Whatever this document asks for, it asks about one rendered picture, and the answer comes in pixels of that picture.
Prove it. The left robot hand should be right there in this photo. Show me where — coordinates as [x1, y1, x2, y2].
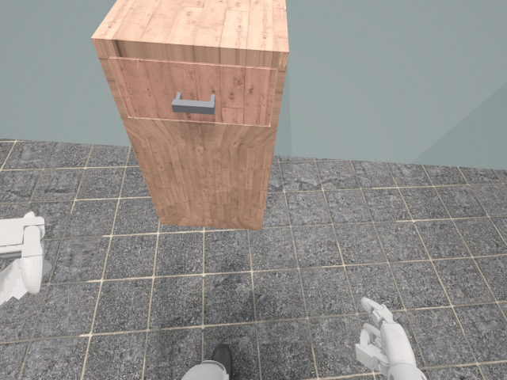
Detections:
[0, 211, 51, 309]

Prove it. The right robot hand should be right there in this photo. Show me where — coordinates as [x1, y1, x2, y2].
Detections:
[356, 297, 417, 377]

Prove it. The cabinet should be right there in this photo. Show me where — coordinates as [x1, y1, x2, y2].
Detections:
[91, 0, 289, 230]

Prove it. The left robot shin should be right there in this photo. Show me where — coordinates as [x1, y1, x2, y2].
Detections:
[202, 360, 227, 373]

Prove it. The right robot forearm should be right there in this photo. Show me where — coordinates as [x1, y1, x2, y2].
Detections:
[387, 364, 427, 380]

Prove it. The drawer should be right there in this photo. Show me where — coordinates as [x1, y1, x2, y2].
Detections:
[109, 56, 276, 126]

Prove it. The handle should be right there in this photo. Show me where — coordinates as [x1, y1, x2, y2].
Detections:
[172, 92, 215, 115]

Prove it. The left robot thigh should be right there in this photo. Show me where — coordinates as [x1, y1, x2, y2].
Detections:
[181, 363, 229, 380]

